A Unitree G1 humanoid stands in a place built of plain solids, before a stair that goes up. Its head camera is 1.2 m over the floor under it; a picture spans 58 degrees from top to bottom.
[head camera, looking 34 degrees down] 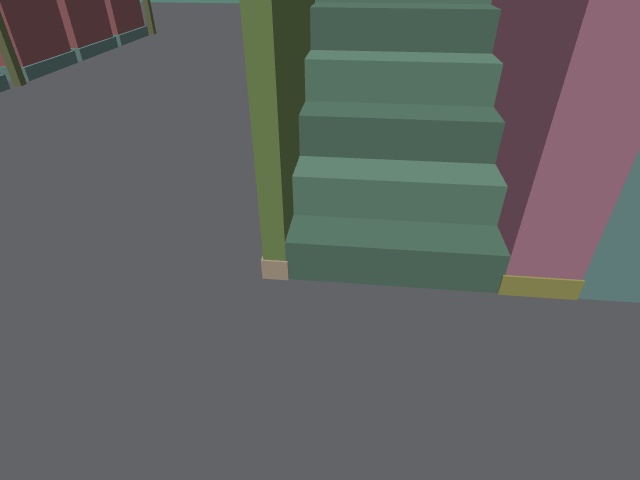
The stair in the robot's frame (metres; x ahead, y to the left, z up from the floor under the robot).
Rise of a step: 0.19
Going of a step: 0.22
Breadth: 0.90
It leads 6 degrees to the right of straight ahead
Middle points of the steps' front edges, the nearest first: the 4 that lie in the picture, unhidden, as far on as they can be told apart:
1.43 -0.30 0.19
1.65 -0.33 0.39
1.87 -0.35 0.58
2.10 -0.37 0.77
